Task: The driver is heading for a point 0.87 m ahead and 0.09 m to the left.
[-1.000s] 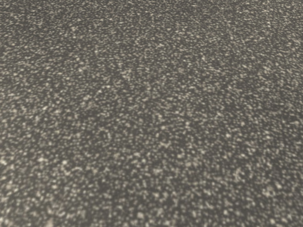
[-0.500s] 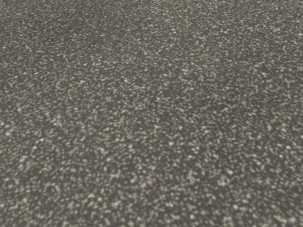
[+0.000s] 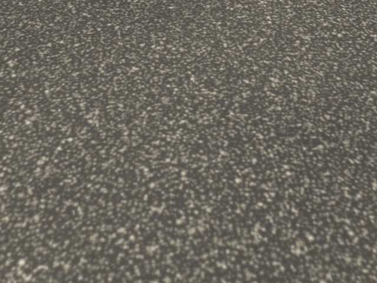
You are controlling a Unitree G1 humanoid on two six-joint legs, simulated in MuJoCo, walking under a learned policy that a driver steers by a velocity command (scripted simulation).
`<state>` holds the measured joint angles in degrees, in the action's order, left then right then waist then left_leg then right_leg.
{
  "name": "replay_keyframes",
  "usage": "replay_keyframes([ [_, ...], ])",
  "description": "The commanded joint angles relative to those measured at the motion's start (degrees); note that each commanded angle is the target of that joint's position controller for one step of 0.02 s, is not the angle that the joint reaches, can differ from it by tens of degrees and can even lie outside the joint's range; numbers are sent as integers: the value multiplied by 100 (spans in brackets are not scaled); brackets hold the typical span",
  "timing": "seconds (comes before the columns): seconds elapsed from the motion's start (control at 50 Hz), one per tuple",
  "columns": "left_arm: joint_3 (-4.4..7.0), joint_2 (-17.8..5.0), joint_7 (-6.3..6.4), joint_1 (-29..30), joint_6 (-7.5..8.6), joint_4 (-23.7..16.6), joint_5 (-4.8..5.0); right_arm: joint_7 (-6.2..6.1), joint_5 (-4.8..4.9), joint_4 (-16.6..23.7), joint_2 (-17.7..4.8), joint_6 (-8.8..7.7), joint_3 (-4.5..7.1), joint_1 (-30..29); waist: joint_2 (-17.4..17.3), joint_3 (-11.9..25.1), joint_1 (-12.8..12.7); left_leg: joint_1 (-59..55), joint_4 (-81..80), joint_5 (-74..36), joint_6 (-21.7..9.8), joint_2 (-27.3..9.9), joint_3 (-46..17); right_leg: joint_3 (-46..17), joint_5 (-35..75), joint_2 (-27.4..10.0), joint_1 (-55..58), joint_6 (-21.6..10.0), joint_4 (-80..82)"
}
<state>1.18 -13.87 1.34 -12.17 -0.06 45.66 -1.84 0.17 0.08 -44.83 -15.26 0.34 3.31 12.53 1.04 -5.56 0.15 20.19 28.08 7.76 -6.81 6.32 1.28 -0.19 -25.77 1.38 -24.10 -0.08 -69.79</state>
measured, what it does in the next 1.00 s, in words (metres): steps on the spot, turning left: right foot, then left foot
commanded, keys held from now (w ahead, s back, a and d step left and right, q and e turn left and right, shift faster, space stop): q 0.46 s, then no key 0.34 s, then w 0.20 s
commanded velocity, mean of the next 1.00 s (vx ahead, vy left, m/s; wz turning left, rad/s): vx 0.05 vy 0.00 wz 0.37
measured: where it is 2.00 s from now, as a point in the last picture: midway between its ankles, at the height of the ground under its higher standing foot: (167, 256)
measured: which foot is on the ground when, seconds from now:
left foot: down 0.00-0.42, up 0.44-0.82, down 0.84-1.00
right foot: up 0.00-0.40, down 0.42-0.84, up 0.86-1.00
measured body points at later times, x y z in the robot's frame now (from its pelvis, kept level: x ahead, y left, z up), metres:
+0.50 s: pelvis +0.04 -0.05 +0.01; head +0.08 -0.07 +0.46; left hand +0.09 +0.25 -0.08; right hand +0.23 -0.30 -0.12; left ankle +0.04 +0.05 -0.69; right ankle +0.08 -0.15 -0.73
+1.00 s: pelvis +0.06 -0.04 +0.02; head +0.06 -0.03 +0.47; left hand +0.03 +0.23 -0.11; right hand +0.22 -0.26 -0.11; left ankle -0.02 +0.04 -0.73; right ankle +0.09 -0.15 -0.69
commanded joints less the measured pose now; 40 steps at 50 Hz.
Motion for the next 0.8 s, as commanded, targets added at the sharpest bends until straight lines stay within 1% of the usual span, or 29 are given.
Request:
replay_keyframes([
  [0.02,137,-517,-3,-577,-139,-249,-35,-28,-52,268,-674,-1,174,226,-323,793,-144,-541,-1140,-2074,-863,-1457,-1708,-185,308,-157,-167,153,365],
  [0.04,131,-486,0,-585,-169,-262,-12,-14,-64,269,-754,-10,203,238,-364,867,-143,-544,-1137,-1937,-821,-1401,-1697,-177,346,-147,-172,192,580],
  [0.08,140,-511,21,-398,-218,-337,0,-7,-76,300,-863,19,247,242,-486,886,-65,-548,-1219,-1111,-743,-1337,-1838,-195,416,-156,-312,260,1004],
  [0.14,171,-598,46,27,-268,-492,4,-24,-94,350,-924,112,290,282,-676,803,111,-579,-1399,483,-635,-1275,-2244,-283,566,-175,-548,323,1460],
  [0.18,181,-621,57,224,-258,-569,21,-32,-113,372,-957,150,316,317,-703,733,189,-626,-1425,941,-603,-1279,-2510,-346,600,-160,-633,337,1707],
  [0.24,173,-621,83,351,-199,-637,59,-31,-143,401,-985,168,349,342,-711,742,241,-748,-1288,811,-579,-1280,-2791,-409,503,-72,-541,287,2079],
  [0.32,154,-660,120,260,-91,-702,152,5,-169,447,-1005,192,378,242,-822,841,199,-838,-1022,-107,-531,-1259,-3144,-429,236,164,2,122,2789],
  [0.36,144,-664,151,-22,-31,-678,200,28,-146,467,-995,213,385,106,-871,869,60,-745,-897,-457,-390,-1181,-3292,-417,284,276,561,-2,3543],
  [0.38,143,-656,181,-256,7,-633,196,28,-104,482,-970,224,378,-14,-829,849,-104,-546,-787,-295,-209,-1035,-3264,-394,636,285,1038,-60,4282],
  [0.4,178,-773,225,-464,51,-590,156,10,-39,511,-882,217,351,-77,-662,829,-219,-153,-580,330,87,-767,-3097,-537,1015,48,1644,-130,5138],
  [0.42,267,-1240,276,-291,58,-693,70,-5,5,536,-501,196,261,250,361,887,43,375,382,1800,451,-184,-2347,-1693,510,-1154,2067,-409,5797],
  [0.44,336,-1655,248,246,13,-935,15,-51,-16,600,-561,155,298,309,1184,628,124,1300,1643,2490,647,668,-972,-3063,1109,-2351,1808,-1027,5969],
  [0.46,310,-1380,206,139,-15,-872,-21,-58,-218,520,-1010,153,399,155,575,565,66,1112,2713,2367,725,123,-907,-2654,2059,-2362,1377,-1347,5680],
  [0.48,196,-990,166,272,0,-900,28,-25,-205,426,-990,167,422,240,304,565,197,902,3128,2098,736,88,-960,-2095,2652,-1968,1223,-1272,5498],
  [0.5,153,-835,129,408,11,-912,43,9,-193,326,-891,213,400,390,285,536,293,831,3507,1821,776,89,-930,-1524,3070,-1584,1209,-1114,5365],
  [0.52,145,-813,129,441,22,-926,47,56,-183,278,-829,263,379,490,548,621,318,895,3815,1672,814,106,-869,-1206,3384,-1366,1391,-1029,5268],
  [0.54,139,-785,124,372,27,-935,42,94,-159,242,-792,297,353,534,685,654,257,955,3969,1663,876,123,-813,-1005,3830,-1267,1527,-1038,5170],
  [0.56,147,-787,108,214,31,-892,39,106,-133,262,-761,318,327,419,668,665,163,1008,3944,1648,925,127,-783,-909,4080,-1238,1668,-1065,5100],
  [0.6,175,-822,95,-104,51,-776,54,99,-99,334,-676,343,267,136,668,675,-20,1149,3597,1648,998,96,-808,-913,4383,-1306,2088,-1151,4995],
  [0.66,200,-864,80,-331,81,-619,60,73,-77,326,-537,378,169,-76,751,736,-151,917,2661,1751,1022,-2,-797,-936,4473,-1370,2410,-1183,4890],
  [0.72,211,-916,16,-273,73,-531,40,37,-35,277,-410,397,56,-180,895,783,-170,48,1518,1988,921,-162,-420,-831,4346,-1323,2085,-1181,4811],
  [0.76,237,-990,-25,-335,34,-425,29,-11,8,237,-420,385,18,-204,1016,779,-192,-367,875,1906,826,-177,-177,-897,4544,-1326,1953,-1199,4712],
  [0.78,241,-996,-35,-329,10,-372,45,-32,15,180,-392,362,-4,-115,988,775,-114,-606,353,1586,760,-201,-120,-904,4600,-1304,1895,-1153,4611],
  [0.8,239,-983,-40,-281,-18,-324,78,-54,5,88,-336,320,-37,46,870,765,34,-1021,-521,897,676,-237,-70,-848,4494,-1236,1745,-1007,4467],
])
